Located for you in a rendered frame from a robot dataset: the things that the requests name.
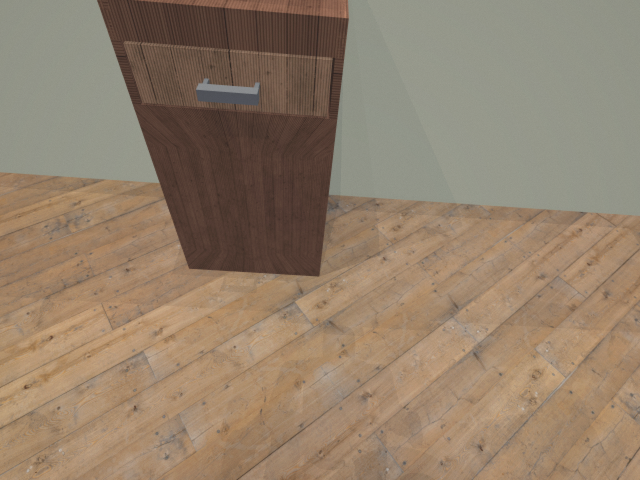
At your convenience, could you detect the handle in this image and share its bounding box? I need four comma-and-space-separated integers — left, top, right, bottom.
196, 78, 260, 106

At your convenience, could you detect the cabinet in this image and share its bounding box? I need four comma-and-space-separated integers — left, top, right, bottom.
97, 0, 349, 277

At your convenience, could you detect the drawer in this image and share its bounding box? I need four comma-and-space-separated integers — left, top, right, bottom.
123, 41, 333, 117

